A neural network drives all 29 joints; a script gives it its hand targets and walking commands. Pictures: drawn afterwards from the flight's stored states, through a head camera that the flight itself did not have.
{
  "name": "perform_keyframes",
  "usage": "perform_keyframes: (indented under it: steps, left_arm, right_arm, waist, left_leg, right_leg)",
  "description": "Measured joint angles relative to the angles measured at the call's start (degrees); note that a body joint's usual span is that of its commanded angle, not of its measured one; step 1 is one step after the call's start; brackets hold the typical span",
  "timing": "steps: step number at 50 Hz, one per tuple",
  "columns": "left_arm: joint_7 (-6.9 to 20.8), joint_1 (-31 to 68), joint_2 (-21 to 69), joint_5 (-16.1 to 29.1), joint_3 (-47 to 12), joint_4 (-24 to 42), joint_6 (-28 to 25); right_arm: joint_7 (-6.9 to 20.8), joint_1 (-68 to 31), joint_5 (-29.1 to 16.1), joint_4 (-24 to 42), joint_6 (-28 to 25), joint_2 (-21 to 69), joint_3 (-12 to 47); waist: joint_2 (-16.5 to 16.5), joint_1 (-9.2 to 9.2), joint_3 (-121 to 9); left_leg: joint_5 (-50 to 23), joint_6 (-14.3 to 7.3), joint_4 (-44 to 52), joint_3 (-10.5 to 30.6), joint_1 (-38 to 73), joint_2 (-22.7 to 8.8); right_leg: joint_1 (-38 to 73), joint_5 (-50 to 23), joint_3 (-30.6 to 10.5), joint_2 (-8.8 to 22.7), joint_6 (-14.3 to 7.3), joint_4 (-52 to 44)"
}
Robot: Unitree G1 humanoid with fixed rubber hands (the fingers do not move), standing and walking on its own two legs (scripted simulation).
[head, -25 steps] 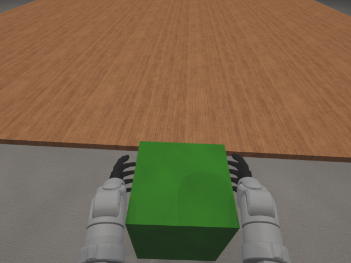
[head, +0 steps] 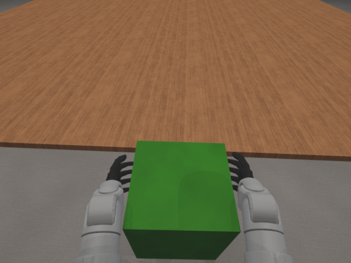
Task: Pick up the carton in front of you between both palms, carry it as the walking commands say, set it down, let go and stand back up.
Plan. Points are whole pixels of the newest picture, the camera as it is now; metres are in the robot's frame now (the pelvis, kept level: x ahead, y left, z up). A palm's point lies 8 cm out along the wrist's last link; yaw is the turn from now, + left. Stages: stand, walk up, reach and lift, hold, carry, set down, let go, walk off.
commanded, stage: carry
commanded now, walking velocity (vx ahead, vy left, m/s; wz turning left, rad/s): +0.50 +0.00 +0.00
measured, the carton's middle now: (178, 203) +0.28 +0.01 -0.01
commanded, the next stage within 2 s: none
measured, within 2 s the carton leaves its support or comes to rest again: neither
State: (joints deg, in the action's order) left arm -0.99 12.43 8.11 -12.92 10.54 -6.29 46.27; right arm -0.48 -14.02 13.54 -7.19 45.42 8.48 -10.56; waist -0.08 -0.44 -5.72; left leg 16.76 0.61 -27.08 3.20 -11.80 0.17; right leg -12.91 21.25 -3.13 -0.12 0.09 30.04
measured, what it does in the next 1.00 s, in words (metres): walks ahead: left foot, then right foot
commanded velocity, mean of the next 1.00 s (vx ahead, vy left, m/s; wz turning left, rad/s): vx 0.50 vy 0.00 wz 0.00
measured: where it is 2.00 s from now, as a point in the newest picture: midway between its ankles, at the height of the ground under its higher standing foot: (179, 147)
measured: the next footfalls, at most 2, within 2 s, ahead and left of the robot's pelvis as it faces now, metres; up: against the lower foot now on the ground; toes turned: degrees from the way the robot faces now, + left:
left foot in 0.26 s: +0.14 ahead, +0.10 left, +0.00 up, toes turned +10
right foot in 0.60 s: +0.43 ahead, -0.12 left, +0.00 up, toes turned -10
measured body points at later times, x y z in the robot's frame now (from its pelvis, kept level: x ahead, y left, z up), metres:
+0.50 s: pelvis +0.21 -0.01 +0.00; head +0.20 -0.01 +0.45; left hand +0.47 +0.13 +0.09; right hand +0.46 -0.17 +0.09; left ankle +0.10 +0.09 -0.74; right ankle +0.27 -0.12 -0.71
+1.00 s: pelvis +0.52 -0.04 +0.00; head +0.52 -0.05 +0.45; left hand +0.78 +0.13 +0.12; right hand +0.79 -0.18 +0.11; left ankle +0.66 +0.10 -0.70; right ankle +0.39 -0.12 -0.74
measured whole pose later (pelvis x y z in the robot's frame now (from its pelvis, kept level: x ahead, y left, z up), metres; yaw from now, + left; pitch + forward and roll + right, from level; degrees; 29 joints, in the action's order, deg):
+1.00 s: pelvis +0.52 -0.04 +0.00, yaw +2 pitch +4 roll +1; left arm -7.4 5.7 7.3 -2.3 4.2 32.0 70.4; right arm -7.1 -5.3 3.9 33.7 70.0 7.3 -3.9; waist -0.5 -1.6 -5.3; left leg 3.4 -1.0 -35.2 -9.1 -35.4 -5.0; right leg 0.9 18.5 12.2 1.2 -1.4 13.2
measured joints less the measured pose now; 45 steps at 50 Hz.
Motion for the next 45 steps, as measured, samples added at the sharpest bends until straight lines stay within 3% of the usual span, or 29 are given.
perform_keyframes:
  steps: [2, 4, 8, 12, 15, 18, 20, 25, 29, 31, 33, 36, 39, 45]
  left_arm:
    - [-0.63, -0.81, -0.14, 1.49, -0.80, 3.49, 1.54]
    - [-1.49, -1.44, -0.24, 2.87, -1.85, 6.68, 3.79]
    - [-3.32, -2.38, -0.33, 4.79, -4.55, 12.14, 9.14]
    - [-4.64, -4.98, -0.62, 6.62, -5.52, 21.11, 14.39]
    - [-5.20, -7.74, -0.87, 7.82, -4.98, 27.76, 17.35]
    - [-5.91, -10.77, -0.87, 8.89, -5.43, 30.80, 20.20]
    - [-5.95, -11.74, -0.84, 9.38, -6.05, 32.02, 21.62]
    - [-6.11, -11.46, -0.82, 9.84, -6.96, 34.77, 23.06]
    - [-6.15, -10.62, -0.85, 9.64, -6.84, 36.20, 24.06]
    - [-6.19, -9.23, -0.82, 9.55, -6.96, 35.43, 24.37]
    - [-6.29, -8.03, -0.81, 9.41, -7.20, 33.05, 24.53]
    - [-6.39, -8.63, -0.78, 9.38, -6.90, 32.60, 24.99]
    - [-6.41, -9.87, -0.79, 9.38, -6.59, 33.89, 24.37]
    - [-6.39, -9.60, -0.83, 10.02, -6.40, 35.97, 23.09]
  right_arm:
    - [-0.70, 0.84, -1.17, 3.68, 1.71, -0.16, 1.04]
    - [-1.30, 2.00, -2.37, 7.66, 4.21, -0.41, 1.77]
    - [-2.62, 4.69, -5.35, 14.97, 9.53, -0.95, 1.99]
    - [-3.86, 6.15, -7.71, 22.07, 14.14, -1.00, 3.62]
    - [-4.41, 7.00, -8.43, 25.79, 16.39, -0.98, 6.18]
    - [-5.10, 9.93, -8.73, 28.65, 19.26, -1.16, 8.01]
    - [-5.78, 11.97, -9.29, 31.31, 21.02, -1.17, 8.24]
    - [-6.98, 12.57, -10.39, 35.81, 23.18, -1.18, 7.87]
    - [-7.22, 10.99, -10.94, 36.79, 24.49, -1.20, 7.43]
    - [-7.29, 10.02, -11.04, 36.84, 25.05, -1.25, 6.53]
    - [-7.31, 9.31, -11.07, 35.63, 25.74, -1.22, 5.28]
    - [-7.27, 9.01, -10.95, 34.46, 26.38, -1.18, 5.43]
    - [-6.76, 9.24, -10.41, 34.29, 25.45, -1.16, 6.51]
    - [-6.08, 10.05, -9.37, 36.71, 23.51, -1.17, 7.57]
  waist:
    - [-0.54, -0.04, -0.85]
    - [-1.15, 0.10, -2.03]
    - [0.27, 0.54, -3.49]
    - [2.19, -0.07, -2.84]
    - [2.76, -0.74, -2.88]
    - [0.77, -0.17, -3.49]
    - [-0.45, 0.66, -3.48]
    - [-1.49, 2.62, -2.71]
    - [-1.79, 2.87, -1.94]
    - [-2.36, 2.37, -1.58]
    - [-2.31, 1.13, -0.94]
    - [-1.23, -0.14, 0.37]
    - [-0.30, -1.37, 0.88]
    - [0.39, -1.96, 0.29]
  left_leg:
    - [-0.86, 0.38, -1.68, -0.30, -1.32, -0.84]
    - [2.90, 0.39, -4.56, -0.43, -2.68, -1.89]
    - [10.44, -0.01, -12.98, -5.84, -8.17, -2.40]
    - [4.28, -0.22, -4.29, -11.40, -8.99, -0.46]
    - [-4.43, -2.50, 0.16, -14.07, -6.36, 0.19]
    - [-0.46, -3.15, 0.90, -14.05, -3.57, -0.86]
    - [-0.41, -2.29, 4.36, -13.54, -0.42, -1.51]
    - [0.87, -0.64, 10.54, -12.66, 7.52, -2.72]
    - [7.32, 1.80, 6.95, -12.09, 12.30, -4.51]
    - [11.71, 2.17, -3.53, -11.67, 10.48, -6.76]
    - [11.58, 0.92, -21.42, -8.22, 2.50, -6.84]
    - [6.83, -1.16, -36.91, -6.76, -9.47, -5.88]
    - [1.13, -1.43, -35.22, -7.71, -17.11, -6.18]
    - [-7.72, -0.59, -19.51, -9.72, -23.75, -6.25]
  right_leg:
    - [-0.97, -1.29, 1.66, 0.27, -0.10, 0.82]
    - [-0.86, -3.45, 3.28, 0.27, 0.02, 0.15]
    - [0.63, -1.91, 4.89, 1.44, -0.32, -2.07]
    - [3.32, -1.07, 4.32, 3.40, 0.54, -5.02]
    - [0.28, 3.75, 4.89, 4.53, 0.75, 5.82]
    - [-8.16, 6.98, 7.24, 3.46, -0.20, 22.70]
    - [-12.65, 5.37, 8.90, 3.33, -0.31, 24.98]
    - [-18.14, -4.18, 11.38, 3.76, 0.22, 11.08]
    - [-16.00, -10.73, 15.17, 3.04, -0.57, 0.46]
    - [-14.33, -14.12, 16.90, 2.29, -2.92, 1.12]
    - [-13.85, -10.74, 17.76, 2.11, -5.22, 4.40]
    - [-9.37, -8.89, 17.95, 1.84, -5.20, 0.06]
    - [-4.11, -9.44, 17.41, 1.50, -4.87, -6.40]
    - [6.04, -7.85, 16.00, 1.56, -3.53, -15.13]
